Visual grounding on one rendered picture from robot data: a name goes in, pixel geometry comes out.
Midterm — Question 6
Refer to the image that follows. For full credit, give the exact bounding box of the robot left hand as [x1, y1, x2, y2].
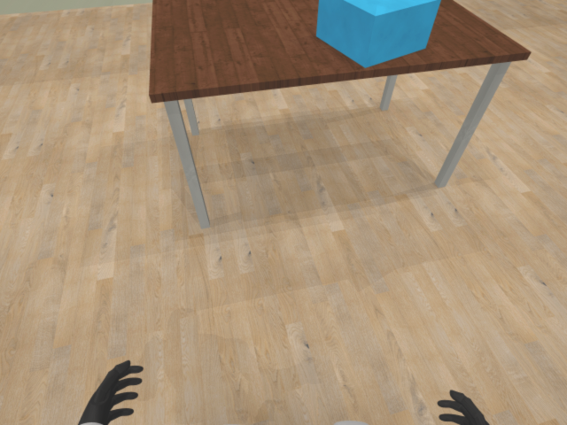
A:
[78, 360, 144, 425]

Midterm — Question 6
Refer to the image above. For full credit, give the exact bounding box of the table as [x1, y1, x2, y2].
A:
[149, 0, 531, 229]

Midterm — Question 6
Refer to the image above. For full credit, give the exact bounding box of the robot right hand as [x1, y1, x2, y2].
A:
[438, 390, 490, 425]

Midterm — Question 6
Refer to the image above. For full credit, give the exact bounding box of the carton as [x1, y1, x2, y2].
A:
[316, 0, 441, 68]

